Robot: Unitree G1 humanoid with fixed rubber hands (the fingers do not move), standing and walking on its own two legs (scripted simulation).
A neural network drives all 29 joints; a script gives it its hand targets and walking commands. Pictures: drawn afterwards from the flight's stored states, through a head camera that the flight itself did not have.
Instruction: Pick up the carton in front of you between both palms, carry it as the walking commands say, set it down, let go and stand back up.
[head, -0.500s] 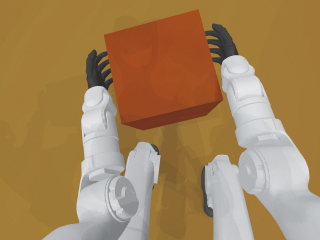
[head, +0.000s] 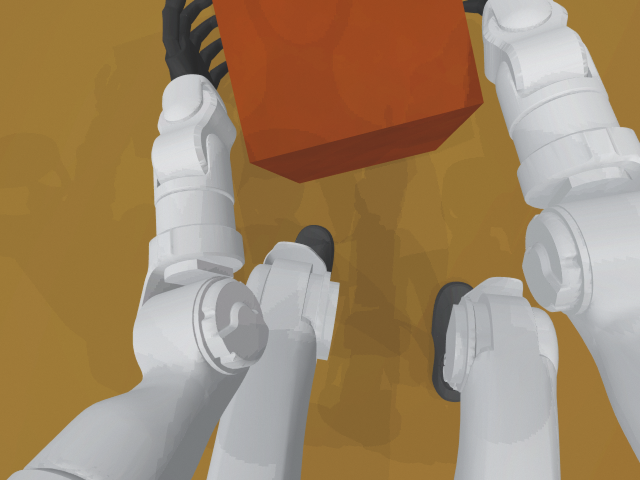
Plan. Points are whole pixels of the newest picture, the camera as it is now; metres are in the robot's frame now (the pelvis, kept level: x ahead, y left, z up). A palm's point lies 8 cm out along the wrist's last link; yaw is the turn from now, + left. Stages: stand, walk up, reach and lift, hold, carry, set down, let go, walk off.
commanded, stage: set down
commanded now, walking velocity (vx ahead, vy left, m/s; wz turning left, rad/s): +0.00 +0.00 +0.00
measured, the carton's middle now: (346, 72) +0.51 +0.10 -0.23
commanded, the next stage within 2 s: none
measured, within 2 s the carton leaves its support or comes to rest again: rests again in 1.20 s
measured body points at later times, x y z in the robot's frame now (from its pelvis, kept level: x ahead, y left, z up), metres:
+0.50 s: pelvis +0.01 -0.01 -0.02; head +0.37 -0.02 +0.25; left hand +0.48 +0.25 -0.17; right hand +0.58 -0.04 -0.20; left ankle +0.16 +0.15 -0.38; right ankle +0.09 -0.12 -0.38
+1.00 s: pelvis +0.01 -0.01 -0.03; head +0.37 -0.03 +0.24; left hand +0.48 +0.26 -0.19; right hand +0.58 -0.03 -0.21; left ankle +0.16 +0.15 -0.38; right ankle +0.09 -0.12 -0.38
